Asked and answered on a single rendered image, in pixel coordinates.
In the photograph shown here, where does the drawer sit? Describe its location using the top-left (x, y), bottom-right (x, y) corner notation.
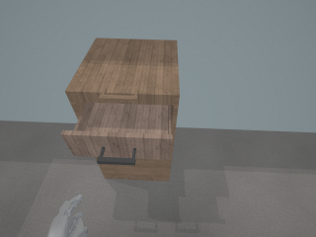
top-left (60, 102), bottom-right (173, 160)

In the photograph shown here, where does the handle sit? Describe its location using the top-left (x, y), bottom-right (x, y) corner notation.
top-left (99, 94), bottom-right (138, 103)
top-left (97, 146), bottom-right (136, 166)

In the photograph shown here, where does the left robot hand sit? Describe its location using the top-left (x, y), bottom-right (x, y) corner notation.
top-left (46, 195), bottom-right (87, 237)

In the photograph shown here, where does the cabinet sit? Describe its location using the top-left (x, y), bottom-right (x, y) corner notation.
top-left (65, 38), bottom-right (180, 182)

